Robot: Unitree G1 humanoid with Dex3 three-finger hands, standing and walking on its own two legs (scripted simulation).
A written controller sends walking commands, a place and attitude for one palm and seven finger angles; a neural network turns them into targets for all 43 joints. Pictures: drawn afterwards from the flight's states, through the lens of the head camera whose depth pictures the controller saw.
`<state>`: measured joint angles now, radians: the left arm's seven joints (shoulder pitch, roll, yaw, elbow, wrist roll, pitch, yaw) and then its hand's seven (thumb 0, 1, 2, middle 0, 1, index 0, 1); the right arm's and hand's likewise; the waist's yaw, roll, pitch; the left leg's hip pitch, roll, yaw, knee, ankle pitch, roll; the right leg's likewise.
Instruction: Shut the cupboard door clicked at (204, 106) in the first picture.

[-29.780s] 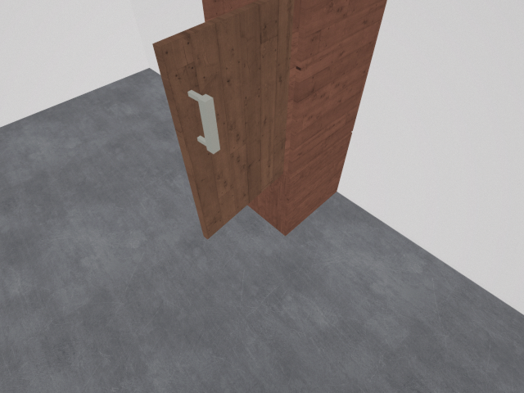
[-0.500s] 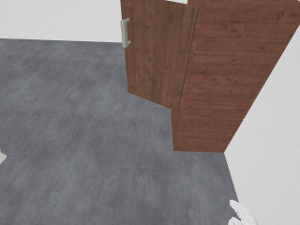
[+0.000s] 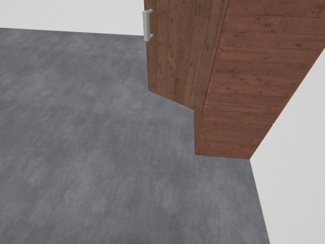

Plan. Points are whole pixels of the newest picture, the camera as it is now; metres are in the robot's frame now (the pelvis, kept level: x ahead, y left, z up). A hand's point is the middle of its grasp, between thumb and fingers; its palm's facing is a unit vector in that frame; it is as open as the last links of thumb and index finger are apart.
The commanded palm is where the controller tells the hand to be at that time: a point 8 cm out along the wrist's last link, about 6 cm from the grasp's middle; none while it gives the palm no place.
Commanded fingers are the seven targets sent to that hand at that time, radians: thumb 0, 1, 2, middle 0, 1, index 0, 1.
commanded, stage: let the arm hang, fingers relaxed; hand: left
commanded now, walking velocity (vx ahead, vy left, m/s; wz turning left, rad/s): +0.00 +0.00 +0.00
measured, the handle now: (148, 25) +1.01 +0.10 +0.08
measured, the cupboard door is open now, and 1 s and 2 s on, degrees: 62 62 62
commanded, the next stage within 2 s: look to check the result in 0.64 s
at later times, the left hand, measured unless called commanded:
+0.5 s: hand out of the picture +0.01 +0.18 -0.17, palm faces +0.00 -0.98 -0.19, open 7.4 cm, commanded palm none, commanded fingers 0.00 0.90 0.90 -0.20 -0.30 -0.20 -0.30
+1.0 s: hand out of the picture +0.04 +0.20 -0.16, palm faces -0.02 -0.97 -0.24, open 7.4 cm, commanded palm none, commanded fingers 0.00 0.90 0.90 -0.20 -0.30 -0.20 -0.30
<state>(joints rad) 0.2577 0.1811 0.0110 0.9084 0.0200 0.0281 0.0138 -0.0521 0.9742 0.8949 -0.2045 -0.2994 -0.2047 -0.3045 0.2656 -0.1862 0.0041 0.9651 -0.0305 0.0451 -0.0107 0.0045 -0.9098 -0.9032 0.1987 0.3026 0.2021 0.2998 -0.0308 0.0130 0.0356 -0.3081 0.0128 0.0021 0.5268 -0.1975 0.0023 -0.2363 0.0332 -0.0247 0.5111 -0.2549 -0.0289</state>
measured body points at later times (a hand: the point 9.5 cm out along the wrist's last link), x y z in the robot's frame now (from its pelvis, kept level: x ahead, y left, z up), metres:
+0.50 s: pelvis +0.01 +0.01 +0.01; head +0.01 +0.00 +0.46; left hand +0.01 +0.23 -0.15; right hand -0.01 -0.22 -0.15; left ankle +0.05 +0.12 -0.73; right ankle +0.01 -0.10 -0.73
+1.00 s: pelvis +0.03 +0.01 +0.01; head +0.04 +0.00 +0.46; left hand +0.04 +0.25 -0.14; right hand +0.03 -0.23 -0.15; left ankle +0.05 +0.12 -0.73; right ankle +0.01 -0.10 -0.73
